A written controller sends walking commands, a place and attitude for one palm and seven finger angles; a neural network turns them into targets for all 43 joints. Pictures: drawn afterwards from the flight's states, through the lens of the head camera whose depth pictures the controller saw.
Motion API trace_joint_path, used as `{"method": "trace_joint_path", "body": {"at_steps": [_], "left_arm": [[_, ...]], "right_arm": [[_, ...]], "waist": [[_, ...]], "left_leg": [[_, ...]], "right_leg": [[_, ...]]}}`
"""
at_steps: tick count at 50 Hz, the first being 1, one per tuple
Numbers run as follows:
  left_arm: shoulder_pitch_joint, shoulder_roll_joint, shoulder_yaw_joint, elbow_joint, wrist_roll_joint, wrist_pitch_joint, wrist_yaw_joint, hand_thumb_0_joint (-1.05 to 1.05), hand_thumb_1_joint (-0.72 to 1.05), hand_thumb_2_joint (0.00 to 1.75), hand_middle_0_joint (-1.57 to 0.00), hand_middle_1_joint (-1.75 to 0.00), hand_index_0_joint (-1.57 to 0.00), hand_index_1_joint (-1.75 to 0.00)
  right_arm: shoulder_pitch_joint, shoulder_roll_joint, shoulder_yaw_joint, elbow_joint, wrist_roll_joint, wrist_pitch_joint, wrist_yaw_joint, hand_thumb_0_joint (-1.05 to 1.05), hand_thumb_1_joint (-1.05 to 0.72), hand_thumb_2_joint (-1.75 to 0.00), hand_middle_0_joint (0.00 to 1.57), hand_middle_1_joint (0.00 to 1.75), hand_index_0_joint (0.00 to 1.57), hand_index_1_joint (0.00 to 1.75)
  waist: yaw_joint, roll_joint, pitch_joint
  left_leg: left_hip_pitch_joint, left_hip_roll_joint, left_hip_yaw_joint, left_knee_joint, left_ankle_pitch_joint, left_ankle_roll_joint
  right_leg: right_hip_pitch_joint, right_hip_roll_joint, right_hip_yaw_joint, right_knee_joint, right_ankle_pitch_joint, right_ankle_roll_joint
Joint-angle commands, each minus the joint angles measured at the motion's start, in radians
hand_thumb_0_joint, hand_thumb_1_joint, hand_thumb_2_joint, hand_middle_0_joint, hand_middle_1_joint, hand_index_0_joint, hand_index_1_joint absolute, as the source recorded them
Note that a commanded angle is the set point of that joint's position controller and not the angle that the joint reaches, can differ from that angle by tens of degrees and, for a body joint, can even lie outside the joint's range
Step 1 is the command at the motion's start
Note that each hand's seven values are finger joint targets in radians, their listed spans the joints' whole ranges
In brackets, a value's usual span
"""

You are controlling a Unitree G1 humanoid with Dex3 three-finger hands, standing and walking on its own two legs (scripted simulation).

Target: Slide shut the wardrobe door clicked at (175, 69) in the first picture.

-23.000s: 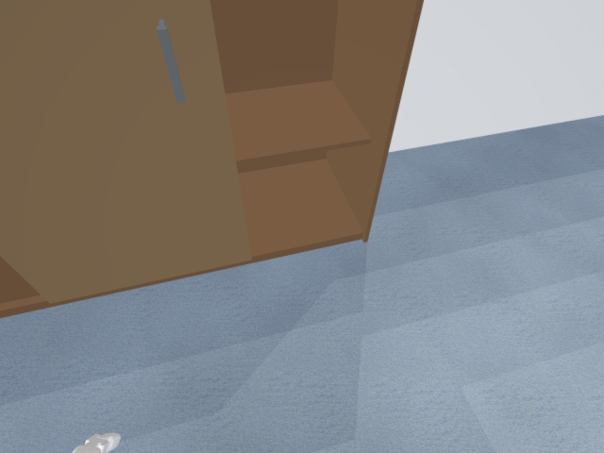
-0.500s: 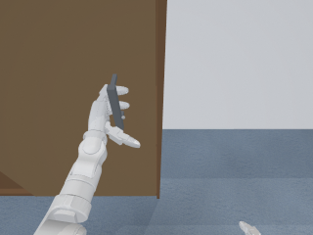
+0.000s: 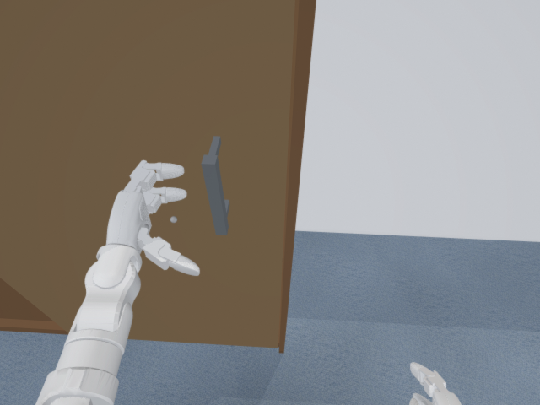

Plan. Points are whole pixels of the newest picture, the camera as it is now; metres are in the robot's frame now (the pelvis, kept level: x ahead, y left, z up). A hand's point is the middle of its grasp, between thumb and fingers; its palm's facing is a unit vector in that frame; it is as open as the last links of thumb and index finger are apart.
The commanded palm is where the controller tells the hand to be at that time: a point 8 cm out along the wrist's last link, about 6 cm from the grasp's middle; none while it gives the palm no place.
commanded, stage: slip the hand off the handle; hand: left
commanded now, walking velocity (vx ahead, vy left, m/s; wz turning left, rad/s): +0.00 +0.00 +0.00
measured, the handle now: (219, 188) +0.41 +0.11 +0.11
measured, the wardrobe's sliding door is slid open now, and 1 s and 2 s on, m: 0.00 0.00 0.00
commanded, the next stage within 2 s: draw the hand back to the body in 0.78 s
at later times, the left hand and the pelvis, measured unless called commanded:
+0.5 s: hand (162, 261) +0.28 +0.17 +0.10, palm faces +0.05 -0.99 -0.14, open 14.7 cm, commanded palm +0.25 +0.21 +0.11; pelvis +0.00 +0.00 +0.00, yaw +0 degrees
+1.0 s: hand (150, 295) +0.22 +0.17 +0.11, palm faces +0.06 -1.00 -0.04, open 14.7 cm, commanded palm +0.20 +0.22 +0.12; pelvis +0.00 -0.01 +0.00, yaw +2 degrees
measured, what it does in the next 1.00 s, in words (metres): stands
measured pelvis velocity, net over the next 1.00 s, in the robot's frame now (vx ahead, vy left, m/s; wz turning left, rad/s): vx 0.00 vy -0.01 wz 0.03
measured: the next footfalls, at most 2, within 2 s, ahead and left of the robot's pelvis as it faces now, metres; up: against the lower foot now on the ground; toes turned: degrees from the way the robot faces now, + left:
none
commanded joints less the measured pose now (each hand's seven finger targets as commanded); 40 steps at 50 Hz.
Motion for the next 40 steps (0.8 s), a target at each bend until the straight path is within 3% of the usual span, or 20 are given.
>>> {"method": "trace_joint_path", "body": {"at_steps": [1,5,6,8,10,11,13,15,17,20,22,25,27,30,31,35,38,40], "left_arm": [[-0.385,0.124,0.031,-0.225,-0.024,-0.063,-0.032,0.0,-0.55,0.2,-0.25,-1.15,-0.25,-1.15],[-0.381,0.132,0.036,-0.238,-0.023,-0.069,-0.034,0.0,-0.55,0.2,-0.25,-1.15,-0.25,-1.15],[-0.31,0.119,0.039,-0.25,-0.024,-0.069,-0.033,0.0,-0.55,0.2,-0.25,-1.15,-0.25,-1.15],[-0.228,0.112,0.04,-0.296,-0.03,-0.07,-0.029,0.0,-0.55,0.2,-0.25,-1.15,-0.25,-1.15],[-0.108,0.157,0.091,-0.307,-0.027,-0.061,-0.022,0.0,-0.55,0.2,-0.25,-1.15,-0.25,-1.15],[-0.088,0.117,0.057,-0.324,-0.03,-0.053,-0.025,0.0,-0.55,0.2,-0.25,-1.15,-0.25,-1.15],[-0.066,0.129,0.071,-0.382,-0.03,-0.045,-0.016,0.0,-0.55,0.2,-0.25,-1.15,-0.25,-1.15],[-0.007,0.163,0.103,-0.445,-0.028,-0.039,-0.007,0.0,-0.55,0.2,-0.25,-1.15,-0.25,-1.15],[-0.021,0.13,0.065,-0.491,-0.027,-0.038,-0.006,0.0,-0.55,0.2,-0.25,-1.15,-0.25,-1.15],[-0.002,0.147,0.07,-0.538,-0.032,-0.042,-0.005,0.0,-0.55,0.2,-0.25,-1.15,-0.25,-1.15],[-0.014,0.111,0.031,-0.553,-0.039,-0.045,-0.013,0.0,-0.55,0.2,-0.25,-1.15,-0.25,-1.15],[0.03,0.094,0.005,-0.578,-0.04,-0.044,-0.026,0.0,-0.55,0.2,-0.25,-1.15,-0.25,-1.15],[0.12,0.101,0.024,-0.576,-0.049,-0.033,-0.031,0.0,-0.55,0.2,-0.25,-1.15,-0.25,-1.15],[0.169,0.133,0.058,-0.566,-0.053,-0.018,-0.038,0.0,-0.55,0.2,-0.25,-1.15,-0.25,-1.15],[0.178,0.112,0.04,-0.585,-0.053,-0.019,-0.041,0.0,-0.55,0.2,-0.25,-1.15,-0.25,-1.15],[0.283,0.119,0.052,-0.701,-0.054,-0.026,-0.04,0.0,-0.55,0.2,-0.25,-1.15,-0.25,-1.15],[0.347,0.105,0.039,-0.752,-0.059,-0.027,-0.041,0.0,-0.55,0.2,-0.25,-1.15,-0.25,-1.15],[0.387,0.115,0.043,-0.751,-0.055,-0.022,-0.036,0.0,-0.55,0.2,-0.25,-1.15,-0.25,-1.15]], "right_arm": [[-0.051,-0.13,-0.049,-0.131,0.011,-0.053,-0.021,0.0,-0.9,-0.9,0.2,0.3,0.2,0.3],[-0.054,-0.13,-0.047,-0.134,0.009,-0.058,-0.021,0.0,-0.9,-0.9,0.2,0.3,0.2,0.3],[-0.061,-0.124,-0.049,-0.147,0.009,-0.064,-0.016,0.0,-0.9,-0.9,0.2,0.3,0.2,0.3],[-0.066,-0.122,-0.049,-0.161,0.006,-0.07,-0.01,0.0,-0.9,-0.9,0.2,0.3,0.2,0.3],[-0.071,-0.127,-0.05,-0.168,0.003,-0.068,-0.006,0.0,-0.9,-0.9,0.2,0.3,0.2,0.3],[-0.082,-0.119,-0.044,-0.178,0.007,-0.067,-0.002,0.0,-0.9,-0.9,0.2,0.3,0.2,0.3],[-0.089,-0.118,-0.046,-0.187,0.006,-0.068,0.0,0.0,-0.9,-0.9,0.2,0.3,0.2,0.3],[-0.1,-0.116,-0.046,-0.196,0.004,-0.068,0.0,0.0,-0.9,-0.9,0.2,0.3,0.2,0.3],[-0.114,-0.108,-0.039,-0.197,0.007,-0.074,-0.002,0.0,-0.9,-0.9,0.2,0.3,0.2,0.3],[-0.12,-0.108,-0.036,-0.191,0.005,-0.086,-0.012,0.0,-0.9,-0.9,0.2,0.3,0.2,0.3],[-0.129,-0.104,-0.03,-0.189,0.007,-0.098,-0.016,0.0,-0.9,-0.9,0.2,0.3,0.2,0.3],[-0.13,-0.102,-0.029,-0.186,0.006,-0.114,-0.022,0.0,-0.9,-0.9,0.2,0.3,0.2,0.3],[-0.13,-0.102,-0.028,-0.191,0.006,-0.122,-0.02,0.0,-0.9,-0.9,0.2,0.3,0.2,0.3],[-0.132,-0.107,-0.024,-0.186,0.005,-0.121,-0.023,0.0,-0.9,-0.9,0.2,0.3,0.2,0.3],[-0.14,-0.101,-0.023,-0.195,0.006,-0.122,-0.022,0.0,-0.9,-0.9,0.2,0.3,0.2,0.3],[-0.145,-0.096,-0.024,-0.216,0.001,-0.136,-0.015,0.0,-0.9,-0.9,0.2,0.3,0.2,0.3],[-0.144,-0.091,-0.021,-0.225,0.001,-0.144,-0.011,0.0,-0.9,-0.9,0.2,0.3,0.2,0.3],[-0.141,-0.097,-0.02,-0.221,0.0,-0.145,-0.013,0.0,-0.9,-0.9,0.2,0.3,0.2,0.3]], "waist": [[-0.038,-0.031,-0.233],[-0.025,0.001,-0.244],[-0.006,0.018,-0.266],[0.006,-0.011,-0.284],[0.027,-0.039,-0.269],[0.02,-0.036,-0.238],[0.023,-0.051,-0.228],[0.033,-0.027,-0.222],[0.011,-0.023,-0.182],[0.003,-0.007,-0.158],[-0.009,-0.015,-0.14],[-0.006,0.022,-0.15],[0.009,-0.013,-0.161],[0.009,-0.061,-0.119],[0.009,-0.048,-0.12],[0.027,-0.014,-0.165],[0.023,0.0,-0.134],[0.016,-0.03,-0.085]], "left_leg": [[0.158,-0.023,-0.018,-0.05,0.228,0.024],[0.155,-0.023,-0.025,-0.051,0.218,0.02],[0.167,-0.021,-0.027,-0.053,0.238,0.017],[0.17,-0.02,-0.026,-0.051,0.275,0.018],[0.142,-0.02,-0.018,-0.054,0.286,0.02],[0.13,-0.02,-0.014,-0.061,0.268,0.02],[0.126,-0.02,-0.011,-0.065,0.269,0.021],[0.126,-0.02,-0.004,-0.066,0.257,0.023],[0.126,-0.02,-0.006,-0.07,0.223,0.023],[0.131,-0.02,-0.01,-0.072,0.159,0.025],[0.134,-0.019,-0.022,-0.077,0.12,0.025],[0.146,-0.022,-0.024,-0.074,0.113,0.024],[0.139,-0.024,-0.025,-0.073,0.125,0.026],[0.107,-0.026,-0.02,-0.075,0.101,0.028],[0.115,-0.027,-0.017,-0.074,0.113,0.029],[0.136,-0.027,-0.017,-0.064,0.168,0.028],[0.122,-0.027,-0.017,-0.06,0.162,0.025],[0.101,-0.026,-0.02,-0.057,0.13,0.029]], "right_leg": [[0.008,0.035,0.002,-0.067,0.285,-0.019],[0.007,0.033,-0.003,-0.057,0.254,-0.023],[0.017,0.033,-0.005,-0.049,0.264,-0.027],[0.042,0.033,-0.008,-0.042,0.304,-0.025],[0.073,0.033,-0.007,-0.043,0.323,-0.024],[0.061,0.031,-0.009,-0.045,0.315,-0.02],[0.067,0.033,-0.007,-0.047,0.319,-0.019],[0.079,0.033,-0.005,-0.055,0.304,-0.019],[0.049,0.034,-0.006,-0.062,0.272,-0.016],[0.028,0.037,-0.003,-0.08,0.194,-0.015],[0.005,0.037,-0.006,-0.085,0.15,-0.014],[0.008,0.035,-0.006,-0.086,0.138,-0.016],[0.025,0.032,-0.007,-0.086,0.16,-0.014],[0.027,0.029,-0.004,-0.102,0.137,-0.008],[0.025,0.028,-0.004,-0.097,0.151,-0.008],[0.058,0.028,-0.011,-0.076,0.211,-0.012],[0.041,0.028,-0.015,-0.07,0.209,-0.011],[0.019,0.028,-0.014,-0.083,0.169,-0.007]]}}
